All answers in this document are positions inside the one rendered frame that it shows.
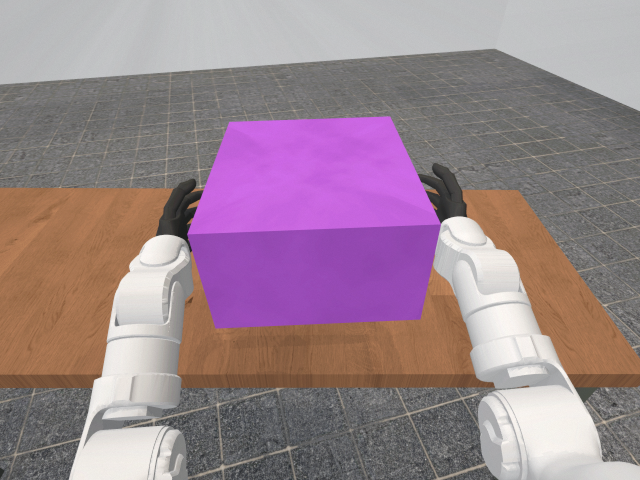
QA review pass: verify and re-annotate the carton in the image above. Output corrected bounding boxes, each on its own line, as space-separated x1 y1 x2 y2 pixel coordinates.
187 116 441 329

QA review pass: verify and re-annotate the robot right hand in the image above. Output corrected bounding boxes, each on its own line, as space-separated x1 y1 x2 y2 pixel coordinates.
418 163 467 223

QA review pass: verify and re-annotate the table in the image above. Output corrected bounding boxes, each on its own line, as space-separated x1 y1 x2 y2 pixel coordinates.
0 188 640 480

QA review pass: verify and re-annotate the robot right forearm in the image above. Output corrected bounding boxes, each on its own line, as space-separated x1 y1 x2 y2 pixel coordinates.
433 216 602 458

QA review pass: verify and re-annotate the robot left forearm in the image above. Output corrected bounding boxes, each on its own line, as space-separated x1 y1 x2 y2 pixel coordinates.
69 235 194 480

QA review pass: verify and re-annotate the robot right upper arm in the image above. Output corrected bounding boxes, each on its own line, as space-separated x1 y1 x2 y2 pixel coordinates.
478 385 640 480

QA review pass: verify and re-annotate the robot left upper arm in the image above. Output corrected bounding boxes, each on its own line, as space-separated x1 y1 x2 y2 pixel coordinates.
72 425 188 480

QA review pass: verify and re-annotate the robot left hand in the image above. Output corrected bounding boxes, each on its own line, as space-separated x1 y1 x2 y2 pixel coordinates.
156 179 204 252

